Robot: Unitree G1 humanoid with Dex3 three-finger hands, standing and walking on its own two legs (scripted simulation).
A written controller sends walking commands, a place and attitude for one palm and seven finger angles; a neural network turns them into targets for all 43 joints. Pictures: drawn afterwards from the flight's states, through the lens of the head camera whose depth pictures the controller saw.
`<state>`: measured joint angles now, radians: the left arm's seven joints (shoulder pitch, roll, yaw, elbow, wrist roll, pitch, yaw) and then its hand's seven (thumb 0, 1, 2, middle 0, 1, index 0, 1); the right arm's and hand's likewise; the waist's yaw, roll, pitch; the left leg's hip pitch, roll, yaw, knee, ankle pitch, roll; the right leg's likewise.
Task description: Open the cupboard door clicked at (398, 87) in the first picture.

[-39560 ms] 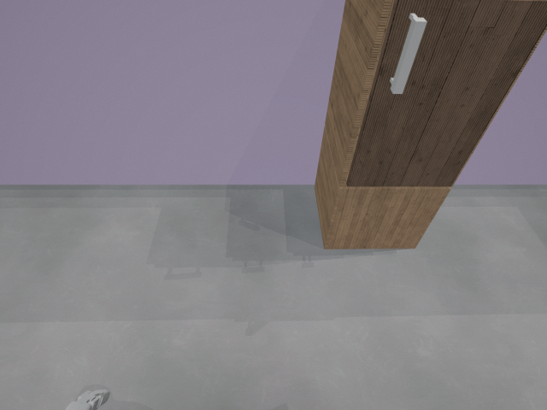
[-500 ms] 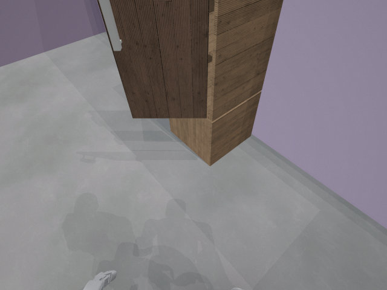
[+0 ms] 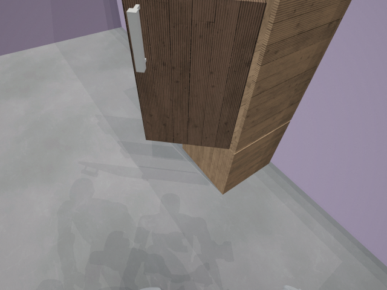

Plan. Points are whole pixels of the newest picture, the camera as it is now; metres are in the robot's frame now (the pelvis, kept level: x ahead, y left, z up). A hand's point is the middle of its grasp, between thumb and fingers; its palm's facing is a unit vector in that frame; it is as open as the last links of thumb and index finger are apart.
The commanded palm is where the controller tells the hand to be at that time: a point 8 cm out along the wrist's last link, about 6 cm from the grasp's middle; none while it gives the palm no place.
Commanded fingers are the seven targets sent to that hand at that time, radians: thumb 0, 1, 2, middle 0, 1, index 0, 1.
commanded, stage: take the last steps up to it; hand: left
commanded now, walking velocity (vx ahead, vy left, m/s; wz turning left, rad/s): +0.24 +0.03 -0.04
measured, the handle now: (139, 39) +0.71 +0.24 +0.14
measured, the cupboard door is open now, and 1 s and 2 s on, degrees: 48 48 48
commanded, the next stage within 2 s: come to a stop and stand still in 0.22 s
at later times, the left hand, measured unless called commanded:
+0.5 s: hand (135, 239) +0.25 +0.17 -0.15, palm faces +0.00 -0.98 -0.21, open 7.3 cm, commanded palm none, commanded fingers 0.00 0.90 0.90 -0.20 -0.30 -0.20 -0.30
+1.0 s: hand (128, 253) +0.22 +0.18 -0.16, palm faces +0.00 -0.96 -0.29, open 7.4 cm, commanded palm none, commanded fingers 0.00 0.90 0.90 -0.20 -0.30 -0.20 -0.30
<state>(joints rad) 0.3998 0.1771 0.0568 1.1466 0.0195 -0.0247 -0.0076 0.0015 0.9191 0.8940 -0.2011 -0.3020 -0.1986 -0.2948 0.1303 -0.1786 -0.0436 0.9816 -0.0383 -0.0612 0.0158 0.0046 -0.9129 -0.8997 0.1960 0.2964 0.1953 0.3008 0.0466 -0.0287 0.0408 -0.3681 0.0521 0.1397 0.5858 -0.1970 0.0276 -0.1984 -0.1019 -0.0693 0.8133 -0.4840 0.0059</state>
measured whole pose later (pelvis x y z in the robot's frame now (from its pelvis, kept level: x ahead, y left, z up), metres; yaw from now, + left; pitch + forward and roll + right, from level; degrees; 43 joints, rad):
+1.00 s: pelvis +0.17 -0.01 +0.00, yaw -2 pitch +0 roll +0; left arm 0.24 0.18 0.04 0.97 0.03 0.01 0.05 0.00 0.91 0.89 -0.20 -0.30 -0.20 -0.29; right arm 0.15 -0.21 -0.06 0.95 -0.01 0.03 -0.02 0.01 -0.91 -0.90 0.20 0.30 0.20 0.30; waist 0.01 0.04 0.07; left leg -0.36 0.07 0.06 0.67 -0.35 -0.01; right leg -0.21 0.01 -0.02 0.57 -0.36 -0.01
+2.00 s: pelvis +0.17 -0.01 +0.01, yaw -2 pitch -1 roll +0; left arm 0.32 0.17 -0.02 1.08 0.02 -0.02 0.04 0.00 0.91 0.89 -0.20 -0.30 -0.20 -0.29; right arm 0.24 -0.16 0.01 1.11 -0.01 -0.02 -0.02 0.01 -0.92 -0.90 0.20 0.30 0.20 0.30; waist 0.00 -0.03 0.01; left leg -0.25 0.00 0.07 0.46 -0.20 0.03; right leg -0.12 0.00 -0.01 0.44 -0.30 0.00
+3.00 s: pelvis +0.16 -0.05 -0.03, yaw -1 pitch +7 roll +0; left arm 0.27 0.35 0.35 0.12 -0.40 -0.18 -0.41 0.01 0.15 0.57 -0.26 -0.79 -0.26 -0.78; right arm 0.27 -0.23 0.04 0.60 0.05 -0.20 -0.09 0.02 -0.90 -0.90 0.20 0.30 0.20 0.30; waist -0.01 0.04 -0.09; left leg -0.61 0.05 0.01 0.83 -0.34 -0.03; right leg -0.48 0.05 -0.06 0.84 -0.48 -0.05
